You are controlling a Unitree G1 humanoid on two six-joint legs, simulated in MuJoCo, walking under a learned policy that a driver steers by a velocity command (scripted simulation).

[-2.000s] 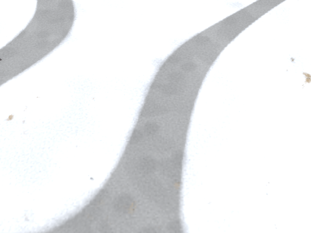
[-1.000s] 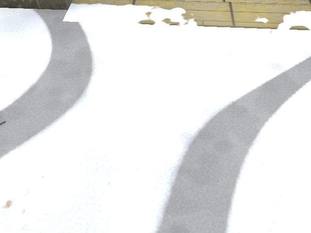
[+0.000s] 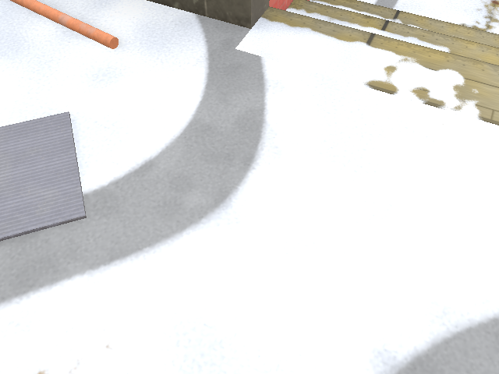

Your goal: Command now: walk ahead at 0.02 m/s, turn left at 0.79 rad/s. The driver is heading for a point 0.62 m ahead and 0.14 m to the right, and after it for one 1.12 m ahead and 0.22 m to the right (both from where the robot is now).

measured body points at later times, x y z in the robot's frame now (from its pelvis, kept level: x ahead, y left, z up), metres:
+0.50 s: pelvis +0.07 +0.05 +0.00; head +0.06 +0.04 +0.45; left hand +0.20 +0.33 -0.10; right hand +0.11 -0.24 -0.11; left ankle +0.01 +0.16 -0.74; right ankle +0.14 -0.13 -0.64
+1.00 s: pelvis +0.33 -0.18 -0.01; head +0.33 -0.20 +0.44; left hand +0.48 +0.04 -0.12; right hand +0.36 -0.48 -0.12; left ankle +0.49 -0.03 -0.63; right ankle +0.28 -0.19 -0.74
